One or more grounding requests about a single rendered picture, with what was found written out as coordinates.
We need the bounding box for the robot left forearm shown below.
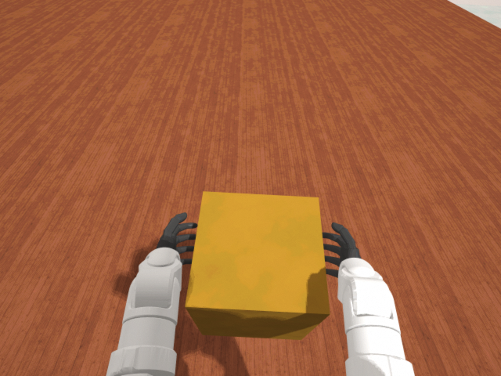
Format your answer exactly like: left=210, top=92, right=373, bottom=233
left=106, top=248, right=182, bottom=376

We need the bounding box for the carton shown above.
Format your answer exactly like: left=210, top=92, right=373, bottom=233
left=185, top=191, right=330, bottom=340

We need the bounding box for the left robot hand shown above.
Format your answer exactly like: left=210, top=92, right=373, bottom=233
left=156, top=212, right=197, bottom=265

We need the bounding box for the right robot hand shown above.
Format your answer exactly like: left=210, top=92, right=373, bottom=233
left=323, top=222, right=361, bottom=278

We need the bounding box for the robot right forearm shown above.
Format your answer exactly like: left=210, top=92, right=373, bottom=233
left=337, top=258, right=415, bottom=376

